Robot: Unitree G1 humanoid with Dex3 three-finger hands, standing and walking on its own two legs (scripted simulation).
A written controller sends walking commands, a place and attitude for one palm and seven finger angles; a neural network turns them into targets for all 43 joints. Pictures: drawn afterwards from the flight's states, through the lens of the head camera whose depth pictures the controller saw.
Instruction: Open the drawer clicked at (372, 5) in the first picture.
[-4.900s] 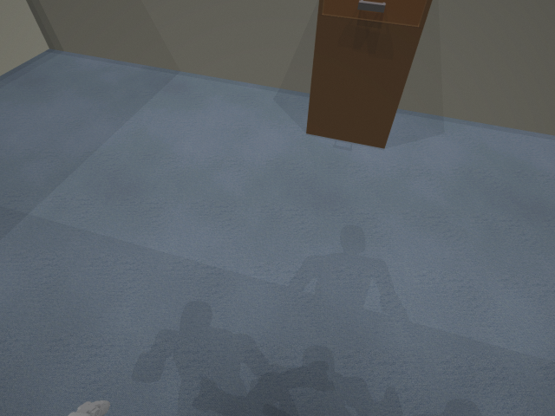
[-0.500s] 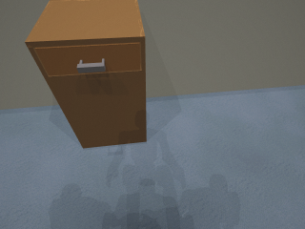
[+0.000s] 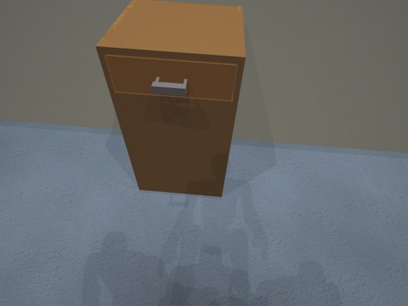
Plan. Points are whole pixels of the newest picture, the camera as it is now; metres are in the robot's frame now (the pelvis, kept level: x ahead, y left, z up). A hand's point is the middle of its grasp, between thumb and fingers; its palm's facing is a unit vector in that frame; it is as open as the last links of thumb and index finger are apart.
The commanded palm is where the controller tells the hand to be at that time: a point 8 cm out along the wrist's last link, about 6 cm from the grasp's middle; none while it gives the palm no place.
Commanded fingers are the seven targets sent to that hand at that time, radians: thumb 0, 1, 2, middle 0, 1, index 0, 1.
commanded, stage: take the last steps up to it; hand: left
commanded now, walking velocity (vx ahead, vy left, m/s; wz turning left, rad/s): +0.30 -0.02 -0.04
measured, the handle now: (170, 84) +0.77 +0.19 -0.01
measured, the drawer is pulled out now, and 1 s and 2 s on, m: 0.00 0.00 0.00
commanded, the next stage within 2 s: come to a stop and stand still in 0.66 s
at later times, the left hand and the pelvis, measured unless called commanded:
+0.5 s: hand (149, 277) +0.21 +0.15 -0.16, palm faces +0.04 -0.98 -0.21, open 7.3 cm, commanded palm none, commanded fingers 0.00 0.90 0.90 -0.20 -0.30 -0.20 -0.30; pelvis +0.14 -0.03 +0.00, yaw -1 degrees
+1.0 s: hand (145, 247) +0.28 +0.18 -0.17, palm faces +0.02 -0.99 -0.16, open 7.4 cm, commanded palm none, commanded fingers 0.00 0.90 0.90 -0.20 -0.30 -0.20 -0.30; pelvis +0.27 +0.01 +0.01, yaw -2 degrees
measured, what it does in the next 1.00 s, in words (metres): walks ahead: right foot, then left foot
